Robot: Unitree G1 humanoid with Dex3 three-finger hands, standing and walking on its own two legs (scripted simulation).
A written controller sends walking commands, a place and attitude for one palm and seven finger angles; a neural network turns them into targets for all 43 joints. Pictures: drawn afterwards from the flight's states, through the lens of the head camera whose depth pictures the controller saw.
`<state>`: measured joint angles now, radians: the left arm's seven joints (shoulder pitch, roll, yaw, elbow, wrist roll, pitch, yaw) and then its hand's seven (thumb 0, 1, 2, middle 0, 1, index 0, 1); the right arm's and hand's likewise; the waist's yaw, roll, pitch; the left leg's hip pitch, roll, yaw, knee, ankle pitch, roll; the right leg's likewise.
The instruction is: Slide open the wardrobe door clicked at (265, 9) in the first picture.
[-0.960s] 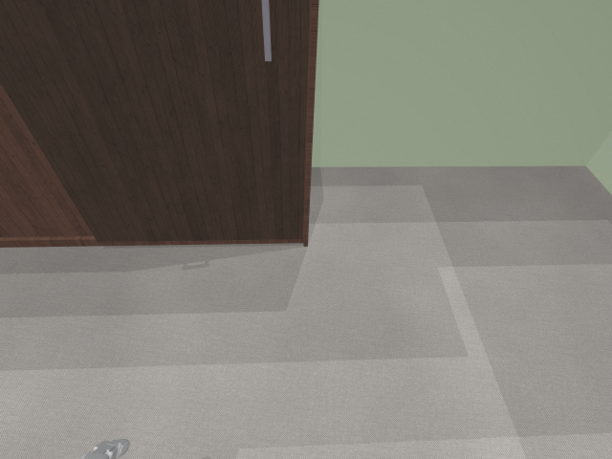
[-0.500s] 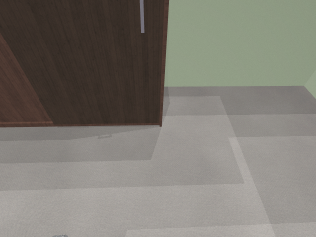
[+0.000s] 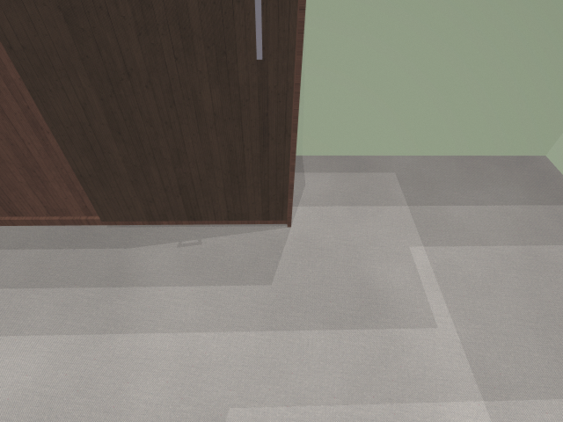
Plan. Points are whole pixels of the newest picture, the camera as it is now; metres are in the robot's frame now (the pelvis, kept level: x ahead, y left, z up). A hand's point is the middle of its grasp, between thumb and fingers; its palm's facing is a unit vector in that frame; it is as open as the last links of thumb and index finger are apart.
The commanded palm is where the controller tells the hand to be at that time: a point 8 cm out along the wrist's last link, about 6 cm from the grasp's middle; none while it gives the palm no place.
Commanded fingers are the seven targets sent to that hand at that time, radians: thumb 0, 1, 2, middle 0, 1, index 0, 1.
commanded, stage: look at it before walking up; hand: right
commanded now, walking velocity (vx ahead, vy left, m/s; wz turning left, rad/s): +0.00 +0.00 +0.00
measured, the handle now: (258, 6) +1.06 +0.13 +0.18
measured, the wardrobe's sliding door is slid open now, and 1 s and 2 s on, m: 0.00 0.00 0.00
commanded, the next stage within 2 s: walk to a spot facing it in 0.48 s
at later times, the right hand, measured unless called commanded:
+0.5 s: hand out of the picture +0.07 -0.25 -0.16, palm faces -0.02 +0.94 -0.33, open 7.4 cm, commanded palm none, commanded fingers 0.00 -0.90 -0.90 0.20 0.30 0.20 0.30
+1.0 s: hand out of the picture +0.05 -0.19 -0.18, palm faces -0.12 +0.96 -0.26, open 7.4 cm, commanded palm none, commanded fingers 0.00 -0.90 -0.90 0.20 0.30 0.20 0.30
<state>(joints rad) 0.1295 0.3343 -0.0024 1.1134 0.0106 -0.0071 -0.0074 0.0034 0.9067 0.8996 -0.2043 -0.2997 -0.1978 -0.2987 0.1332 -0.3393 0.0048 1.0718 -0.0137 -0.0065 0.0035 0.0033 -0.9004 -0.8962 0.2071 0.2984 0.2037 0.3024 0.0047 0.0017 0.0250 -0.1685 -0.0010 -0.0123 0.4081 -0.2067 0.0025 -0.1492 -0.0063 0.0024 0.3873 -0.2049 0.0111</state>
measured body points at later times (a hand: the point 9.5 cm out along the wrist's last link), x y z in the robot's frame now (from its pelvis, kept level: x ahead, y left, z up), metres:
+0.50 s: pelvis +0.00 +0.00 +0.00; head +0.00 +0.00 +0.45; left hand +0.08 +0.29 -0.13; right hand +0.07 -0.30 -0.13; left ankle +0.01 +0.12 -0.74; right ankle +0.00 -0.13 -0.74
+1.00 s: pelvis -0.01 +0.02 -0.03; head +0.01 +0.04 +0.42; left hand +0.03 +0.28 -0.18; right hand +0.06 -0.24 -0.16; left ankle +0.00 +0.10 -0.74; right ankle +0.00 -0.12 -0.72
